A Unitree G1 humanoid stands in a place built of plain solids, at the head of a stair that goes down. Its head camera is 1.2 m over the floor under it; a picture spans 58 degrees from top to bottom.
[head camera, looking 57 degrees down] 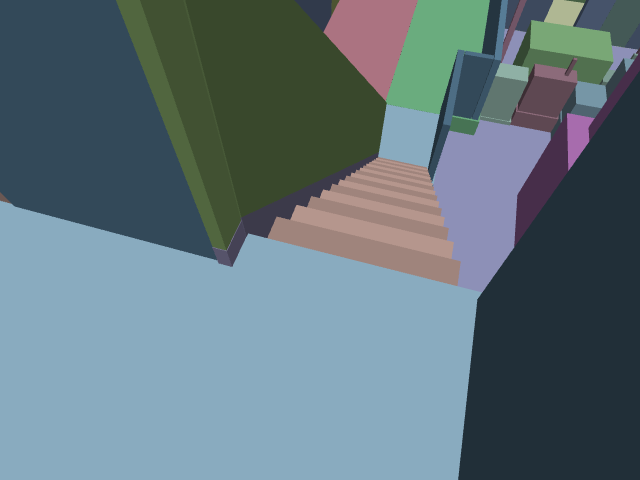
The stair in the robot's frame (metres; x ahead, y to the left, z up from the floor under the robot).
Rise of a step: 0.21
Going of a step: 0.23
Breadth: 0.73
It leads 16 degrees to the right of straight ahead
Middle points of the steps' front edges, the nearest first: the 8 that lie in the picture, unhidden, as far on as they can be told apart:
0.70 -0.11 0.00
0.92 -0.18 -0.20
1.14 -0.24 -0.41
1.36 -0.30 -0.61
1.57 -0.37 -0.82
1.79 -0.43 -1.02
2.01 -0.50 -1.23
2.23 -0.56 -1.43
